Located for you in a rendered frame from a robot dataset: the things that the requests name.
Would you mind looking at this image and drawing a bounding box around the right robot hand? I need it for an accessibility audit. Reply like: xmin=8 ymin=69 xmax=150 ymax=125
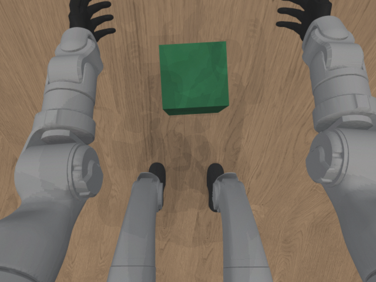
xmin=276 ymin=0 xmax=332 ymax=41

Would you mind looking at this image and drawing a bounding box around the right robot forearm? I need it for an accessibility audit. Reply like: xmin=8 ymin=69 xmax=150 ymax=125
xmin=302 ymin=16 xmax=376 ymax=133

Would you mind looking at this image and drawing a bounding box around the robot left shin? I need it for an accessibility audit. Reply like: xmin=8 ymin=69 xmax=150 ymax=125
xmin=131 ymin=172 xmax=159 ymax=192

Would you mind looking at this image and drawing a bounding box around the left robot upper arm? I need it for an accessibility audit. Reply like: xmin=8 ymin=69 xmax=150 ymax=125
xmin=0 ymin=142 xmax=103 ymax=282

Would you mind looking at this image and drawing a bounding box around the right robot foot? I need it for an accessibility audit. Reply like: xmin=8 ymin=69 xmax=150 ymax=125
xmin=207 ymin=163 xmax=224 ymax=212

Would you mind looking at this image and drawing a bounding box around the right robot upper arm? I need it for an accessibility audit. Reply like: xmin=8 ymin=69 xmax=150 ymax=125
xmin=305 ymin=127 xmax=376 ymax=282

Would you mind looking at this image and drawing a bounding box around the left robot forearm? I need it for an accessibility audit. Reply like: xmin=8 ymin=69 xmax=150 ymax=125
xmin=14 ymin=27 xmax=103 ymax=192

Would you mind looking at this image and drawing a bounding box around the left robot hand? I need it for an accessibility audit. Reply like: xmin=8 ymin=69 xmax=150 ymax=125
xmin=68 ymin=0 xmax=116 ymax=42

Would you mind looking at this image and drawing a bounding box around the carton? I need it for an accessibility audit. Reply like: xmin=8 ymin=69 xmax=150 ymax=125
xmin=159 ymin=41 xmax=229 ymax=115

